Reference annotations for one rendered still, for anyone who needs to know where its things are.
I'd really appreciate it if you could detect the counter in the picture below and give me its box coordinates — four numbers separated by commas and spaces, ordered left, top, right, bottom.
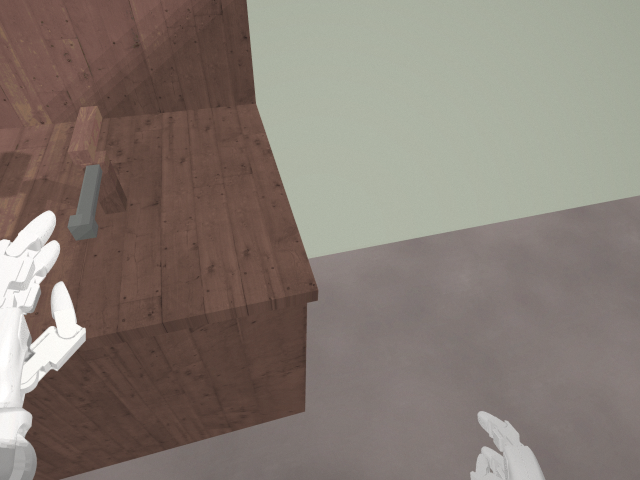
0, 0, 318, 480

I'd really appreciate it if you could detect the robot left forearm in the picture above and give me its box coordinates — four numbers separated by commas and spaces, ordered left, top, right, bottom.
0, 407, 37, 480

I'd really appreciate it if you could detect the right robot hand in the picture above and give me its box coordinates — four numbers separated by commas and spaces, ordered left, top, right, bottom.
470, 411, 545, 480

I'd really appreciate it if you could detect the tap lever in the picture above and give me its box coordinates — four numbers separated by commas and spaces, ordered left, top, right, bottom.
67, 164, 103, 241

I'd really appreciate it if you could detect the left robot hand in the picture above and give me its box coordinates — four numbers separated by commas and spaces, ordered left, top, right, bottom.
0, 210, 86, 408

